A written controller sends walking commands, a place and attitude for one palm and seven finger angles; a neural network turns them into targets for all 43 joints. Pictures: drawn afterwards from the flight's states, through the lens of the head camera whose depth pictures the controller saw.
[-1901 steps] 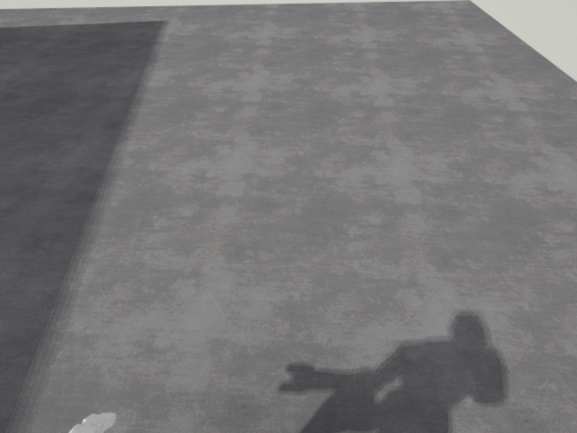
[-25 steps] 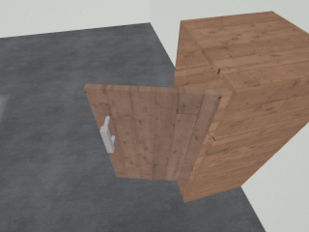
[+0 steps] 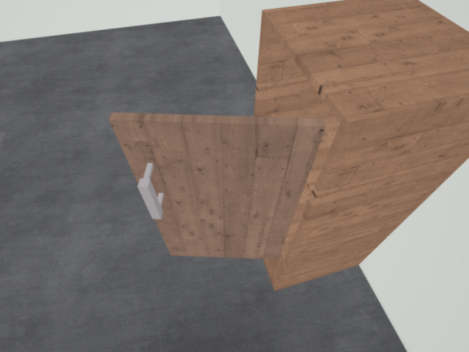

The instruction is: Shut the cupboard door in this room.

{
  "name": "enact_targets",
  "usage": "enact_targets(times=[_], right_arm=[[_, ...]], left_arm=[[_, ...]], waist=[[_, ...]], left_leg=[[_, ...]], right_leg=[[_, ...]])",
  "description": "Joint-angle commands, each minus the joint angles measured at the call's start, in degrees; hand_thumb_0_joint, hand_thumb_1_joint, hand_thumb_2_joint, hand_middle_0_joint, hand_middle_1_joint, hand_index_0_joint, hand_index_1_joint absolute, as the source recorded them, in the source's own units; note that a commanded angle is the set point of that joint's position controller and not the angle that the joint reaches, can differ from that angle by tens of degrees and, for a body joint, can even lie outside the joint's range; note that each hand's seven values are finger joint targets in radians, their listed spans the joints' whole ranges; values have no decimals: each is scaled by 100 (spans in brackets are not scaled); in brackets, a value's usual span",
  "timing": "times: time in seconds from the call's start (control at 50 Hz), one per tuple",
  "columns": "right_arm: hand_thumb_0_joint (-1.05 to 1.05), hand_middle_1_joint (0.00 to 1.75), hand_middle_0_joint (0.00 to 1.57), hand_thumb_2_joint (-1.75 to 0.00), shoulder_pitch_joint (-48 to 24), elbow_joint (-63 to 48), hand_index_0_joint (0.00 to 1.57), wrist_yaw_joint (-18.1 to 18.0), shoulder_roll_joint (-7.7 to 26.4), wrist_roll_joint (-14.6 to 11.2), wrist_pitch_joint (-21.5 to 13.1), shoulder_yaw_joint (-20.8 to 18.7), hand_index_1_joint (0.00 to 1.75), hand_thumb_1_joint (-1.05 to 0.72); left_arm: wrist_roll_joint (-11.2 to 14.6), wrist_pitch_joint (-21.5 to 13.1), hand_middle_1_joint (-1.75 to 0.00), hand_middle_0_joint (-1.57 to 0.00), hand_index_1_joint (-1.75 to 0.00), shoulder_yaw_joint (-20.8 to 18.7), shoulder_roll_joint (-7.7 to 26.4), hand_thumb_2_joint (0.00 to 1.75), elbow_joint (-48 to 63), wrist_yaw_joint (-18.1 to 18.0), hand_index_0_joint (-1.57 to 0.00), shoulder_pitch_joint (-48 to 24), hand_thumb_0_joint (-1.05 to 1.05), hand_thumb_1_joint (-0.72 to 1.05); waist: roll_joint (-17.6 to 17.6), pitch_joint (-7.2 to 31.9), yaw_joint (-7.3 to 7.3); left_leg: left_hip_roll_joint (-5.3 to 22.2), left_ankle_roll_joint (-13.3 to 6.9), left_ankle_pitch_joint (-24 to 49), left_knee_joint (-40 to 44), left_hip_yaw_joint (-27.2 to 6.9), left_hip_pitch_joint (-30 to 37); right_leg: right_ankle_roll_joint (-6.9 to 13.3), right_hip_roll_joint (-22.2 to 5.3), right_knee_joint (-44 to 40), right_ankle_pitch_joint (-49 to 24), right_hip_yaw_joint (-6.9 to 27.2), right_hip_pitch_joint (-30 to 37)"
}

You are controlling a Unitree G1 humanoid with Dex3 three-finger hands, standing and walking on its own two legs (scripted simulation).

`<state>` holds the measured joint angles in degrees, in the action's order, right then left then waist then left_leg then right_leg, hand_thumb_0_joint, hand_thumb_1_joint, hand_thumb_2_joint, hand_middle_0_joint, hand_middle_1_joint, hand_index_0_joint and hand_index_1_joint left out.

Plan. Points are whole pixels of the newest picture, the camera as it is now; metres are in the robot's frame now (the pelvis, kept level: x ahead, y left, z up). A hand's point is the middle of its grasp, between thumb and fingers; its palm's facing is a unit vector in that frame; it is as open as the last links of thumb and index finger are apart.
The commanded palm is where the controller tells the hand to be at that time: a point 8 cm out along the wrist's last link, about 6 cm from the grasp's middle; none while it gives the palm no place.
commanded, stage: come to a stop and stand still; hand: left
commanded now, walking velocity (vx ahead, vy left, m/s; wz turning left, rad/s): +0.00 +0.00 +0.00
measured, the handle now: (153, 192) +0.40 +0.20 -0.02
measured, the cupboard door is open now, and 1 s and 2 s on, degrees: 72 72 72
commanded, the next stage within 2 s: look again from close up in 1.40 s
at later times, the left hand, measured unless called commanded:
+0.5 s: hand out of the picture -0.02 +0.14 -0.17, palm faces +0.04 -0.99 -0.17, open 7.3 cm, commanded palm none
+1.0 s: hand out of the picture -0.01 +0.16 -0.18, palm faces +0.04 -0.98 -0.18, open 7.3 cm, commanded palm none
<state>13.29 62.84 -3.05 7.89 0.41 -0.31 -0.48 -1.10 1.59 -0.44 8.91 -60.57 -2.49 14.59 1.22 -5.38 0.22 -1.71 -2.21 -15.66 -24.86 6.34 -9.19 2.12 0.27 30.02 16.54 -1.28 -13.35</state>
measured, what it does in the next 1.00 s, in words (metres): stands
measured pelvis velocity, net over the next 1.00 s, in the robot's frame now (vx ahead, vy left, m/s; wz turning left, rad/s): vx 0.01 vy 0.00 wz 0.03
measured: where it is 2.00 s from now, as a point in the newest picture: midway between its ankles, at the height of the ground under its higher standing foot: outside the picture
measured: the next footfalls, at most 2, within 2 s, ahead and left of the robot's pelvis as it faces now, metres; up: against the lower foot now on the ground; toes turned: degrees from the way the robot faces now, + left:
none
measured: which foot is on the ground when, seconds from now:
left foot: down 0.00-1.00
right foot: down 0.00-1.00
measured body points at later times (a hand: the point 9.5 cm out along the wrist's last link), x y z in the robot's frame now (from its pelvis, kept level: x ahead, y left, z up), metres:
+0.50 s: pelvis +0.00 -0.02 +0.00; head +0.03 -0.02 +0.45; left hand -0.02 +0.19 -0.16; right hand -0.04 -0.21 -0.16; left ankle -0.03 +0.09 -0.74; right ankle -0.01 -0.09 -0.74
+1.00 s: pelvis +0.01 +0.00 +0.00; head +0.02 +0.00 +0.45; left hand -0.01 +0.21 -0.16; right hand +0.02 -0.22 -0.16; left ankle -0.03 +0.10 -0.74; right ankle -0.01 -0.09 -0.74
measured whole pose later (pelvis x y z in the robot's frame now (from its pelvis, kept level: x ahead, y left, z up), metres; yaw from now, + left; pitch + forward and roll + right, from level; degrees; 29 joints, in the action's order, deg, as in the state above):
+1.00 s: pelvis +0.01 +0.00 +0.00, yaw +2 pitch +0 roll -1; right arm 16.8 61.5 -2.0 9.0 0.5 -1.0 0.1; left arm -1.1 -2.2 1.0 6.3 -63.2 -3.0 19.0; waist -1.6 -1.3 -0.8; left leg 0.0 -1.7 -19.4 -30.7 2.4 -11.2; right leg 2.7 2.2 28.3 17.0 -3.7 -11.3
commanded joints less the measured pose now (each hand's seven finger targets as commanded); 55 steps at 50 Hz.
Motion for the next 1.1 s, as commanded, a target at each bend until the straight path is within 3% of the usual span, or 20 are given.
enact_targets(times=[0.0, 0.04, 0.08, 0.1, 0.12, 0.2, 0.28, 0.4, 0.44, 0.8, 0.82, 0.84, 0.86, 0.88, 0.9, 0.94, 0.96, 0.98, 1.04, 1.08], right_arm=[[0, 30, 20, -90, 252, -383, 20, -26, 779, 54, 35, -257, 30, -90], [0, 30, 20, -90, 138, -454, 20, 36, 626, 50, 13, -195, 30, -90], [0, 30, 20, -90, 271, -416, 20, 108, 407, 25, 44, -118, 30, -90], [0, 30, 20, -90, 384, -331, 20, 141, 370, 44, 69, -91, 30, -90], [0, 30, 20, -90, 460, -255, 20, 166, 426, 66, 60, -79, 30, -90], [0, 30, 20, -90, 755, -9, 20, 205, 323, 98, 55, 9, 30, -90], [0, 30, 20, -90, 856, 50, 20, 183, 294, 93, -12, 59, 30, -90], [0, 30, 20, -90, 929, 158, 20, 108, 299, 32, -161, 132, 30, -90], [0, 30, 20, -90, 979, 204, 20, 88, 293, 14, -184, 137, 30, -90], [0, 30, 20, -90, 949, 290, 20, 36, 154, 1, -178, 108, 30, -90], [0, 30, 20, -90, 124, -142, 20, 113, 539, -68, -229, 26, 30, -90], [0, 30, 20, -90, 592, -362, 20, 129, 257, -23, -138, 31, 30, -90], [0, 30, 20, -90, 692, -358, 20, 158, 228, 44, -114, 36, 30, -90], [0, 30, 20, -90, 752, -374, 20, 150, 178, 12, -116, 19, 30, -90], [0, 30, 20, -90, 807, -349, 20, 151, 210, 16, -105, 20, 30, -90], [0, 30, 20, -90, 924, -313, 20, 153, 296, 34, -136, 33, 30, -90], [0, 30, 20, -90, 857, -311, 20, 146, 315, 52, -176, 45, 30, -90], [0, 30, 20, -90, 815, -338, 20, 132, 403, 48, -191, 58, 30, -90], [0, 30, 20, -90, 684, -400, 20, 115, 549, 34, -190, 64, 30, -90], [0, 30, 20, -90, 658, -396, 20, 118, 602, 44, -192, 74, 30, -90]], left_arm=[[-21, 11, -30, -20, -30, -187, 534, 90, 385, 10, -20, 468, 0, 90], [-16, -42, -30, -20, -30, -133, 479, 90, 387, 1, -20, 538, 0, 90], [-10, -149, -30, -20, -30, -64, 614, 90, 348, 7, -20, 382, 0, 90], [5, -182, -30, -20, -30, -63, 717, 90, 342, 18, -20, 289, 0, 90], [8, -208, -30, -20, -30, -70, 779, 90, 352, 32, -20, 186, 0, 90], [24, -217, -30, -20, -30, -50, 661, 90, 232, 57, -20, 164, 0, 90], [44, -242, -30, -20, -30, -41, 582, 90, 131, 74, -20, 360, 0, 90], [82, -328, -30, -20, -30, 46, 396, 90, -90, 55, -20, 656, 0, 90], [84, -342, -30, -20, -30, 58, 370, 90, -150, 39, -20, 736, 0, 90], [53, -333, -30, -20, -30, 78, 135, 90, -276, -24, -20, 964, 0, 90], [-30, -521, -30, -20, -30, 2, 499, 90, -497, -223, -20, 1278, 0, 90], [19, -546, -30, -20, -30, -56, 691, 90, -203, -195, -20, 1069, 0, 90], [5, -581, -30, -20, -30, -88, 766, 90, -34, -138, -20, 837, 0, 90], [14, -587, -30, -20, -30, -70, 641, 90, 15, -113, -20, 810, 0, 90], [23, -573, -30, -20, -30, -36, 527, 90, 42, -99, -20, 649, 0, 90], [36, -509, -30, -20, -30, 6, 391, 90, 91, -74, -20, 500, 0, 90], [33, -468, -30, -20, -30, 27, 357, 90, 99, -53, -20, 501, 0, 90], [37, -437, -30, -20, -30, 32, 365, 90, 91, -47, -20, 581, 0, 90], [50, -369, -30, -20, -30, 46, 395, 90, 89, -31, -20, 576, 0, 90], [48, -332, -30, -20, -30, 46, 436, 90, 139, -16, -20, 509, 0, 90]], waist=[[-355, 566, 34], [-165, 649, 100], [501, 517, -32], [683, 393, -74], [556, 234, -103], [281, -204, -104], [-205, -244, -7], [-188, 197, 65], [-125, 340, 66], [-61, -1, 31], [26, 192, 249], [71, 688, -136], [-179, 1096, -110], [9, 1072, -170], [167, 763, -242], [-102, 277, -254], [-519, 173, -159], [-555, 186, -104], [-61, 102, -46], [-178, -44, -24]], left_leg=[[1353, -316, 2415, 110, -1016, -1], [1043, -182, 1127, 51, -868, -371], [477, 82, -301, -179, -497, -372], [362, 130, -396, -282, -453, -183], [374, 115, -260, -269, -486, -30], [447, 103, -150, -33, -497, 8], [526, 86, -16, 335, -597, -246], [745, 75, 1044, 555, -725, -62], [784, 72, 1219, 560, -714, 41], [794, 27, 1325, 630, -733, 192], [775, 210, 1340, -850, -433, -364], [485, 155, -347, -783, -665, -553], [404, 176, -339, -827, -557, -588], [441, 176, -315, -739, -587, -412], [456, 169, -94, -611, -613, -267], [602, 85, 521, -149, -853, -218], [668, 30, 996, -25, -950, -299], [742, -8, 1259, 33, -1029, -379], [739, -39, 1001, 206, -1054, -425], [732, -64, 886, 353, -1096, -520]], right_leg=[[39, -480, 322, -1499, 423, -84], [84, -583, -143, -1221, 716, 175], [255, -1044, -1077, -178, 1329, -59], [351, -1137, -1482, 613, 1520, -359], [383, -1101, -1729, 1188, 1540, -614], [246, -860, -1881, 1737, 1225, -850], [204, -723, -1596, 980, 1006, -407], [155, -655, -1066, -1125, 634, 389], [139, -665, -977, -1490, 565, 544], [114, -645, -1009, -1532, 555, 332], [-256, -1052, -869, -4601, 843, 467], [21, -1327, -816, -3924, 1147, 833], [306, -1468, -709, -4139, 1153, 1175], [448, -1408, -731, -3403, 1085, 854], [455, -1264, -827, -2603, 970, 404], [321, -841, -684, -1634, 699, -23], [274, -705, -572, -1603, 601, 17], [225, -627, -506, -1431, 541, 172], [168, -586, -579, -1047, 531, 246], [149, -552, -607, -784, 514, 227]])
